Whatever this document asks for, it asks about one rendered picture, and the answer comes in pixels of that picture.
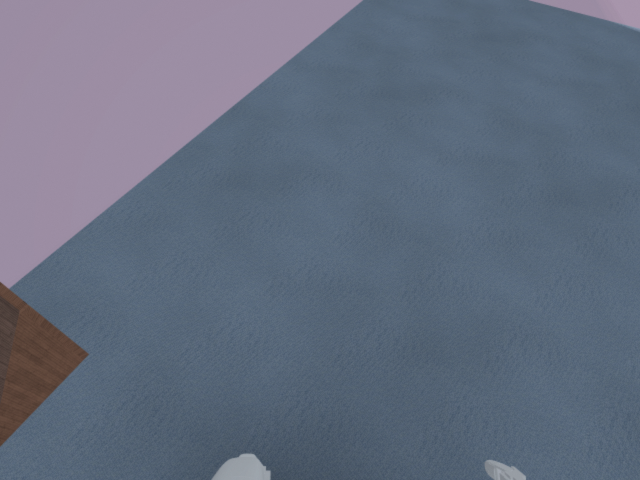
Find right robot hand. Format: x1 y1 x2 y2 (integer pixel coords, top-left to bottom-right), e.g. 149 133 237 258
485 460 526 480

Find robot left thigh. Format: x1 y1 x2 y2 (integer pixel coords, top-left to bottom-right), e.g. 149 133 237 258
211 457 271 480

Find cupboard door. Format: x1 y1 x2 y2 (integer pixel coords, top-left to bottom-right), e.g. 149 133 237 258
0 296 20 403

